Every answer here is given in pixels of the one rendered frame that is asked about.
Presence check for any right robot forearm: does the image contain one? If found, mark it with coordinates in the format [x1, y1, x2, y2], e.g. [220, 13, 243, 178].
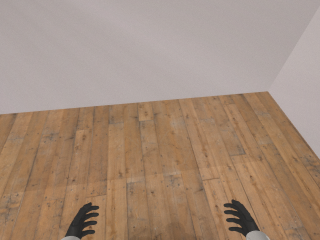
[246, 230, 270, 240]

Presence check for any robot left hand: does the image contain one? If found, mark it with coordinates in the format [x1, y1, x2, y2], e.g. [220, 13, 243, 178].
[65, 202, 99, 240]

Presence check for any robot right hand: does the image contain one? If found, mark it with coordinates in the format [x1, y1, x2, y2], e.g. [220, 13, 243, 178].
[223, 199, 260, 237]

